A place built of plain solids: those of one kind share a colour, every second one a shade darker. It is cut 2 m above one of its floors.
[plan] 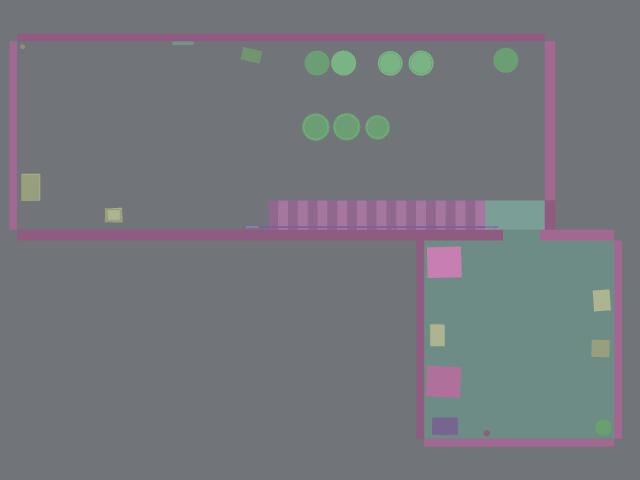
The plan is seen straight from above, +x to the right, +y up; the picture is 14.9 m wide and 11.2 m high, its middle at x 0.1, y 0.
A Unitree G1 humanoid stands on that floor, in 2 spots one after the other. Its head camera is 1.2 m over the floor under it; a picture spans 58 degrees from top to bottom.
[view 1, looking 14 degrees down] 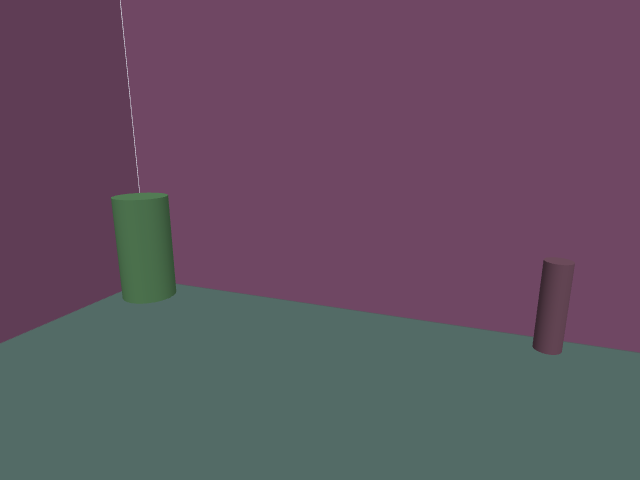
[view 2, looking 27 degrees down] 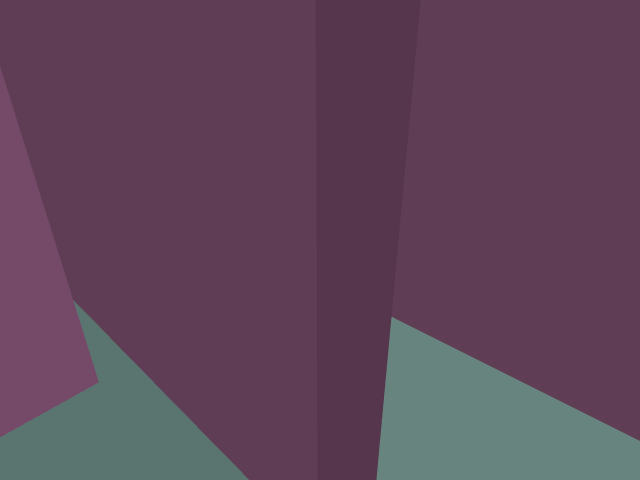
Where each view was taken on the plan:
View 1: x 4.39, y -1.95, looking -69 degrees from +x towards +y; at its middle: wall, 2.97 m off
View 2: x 4.80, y -0.46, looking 133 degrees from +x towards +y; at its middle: wall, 0.70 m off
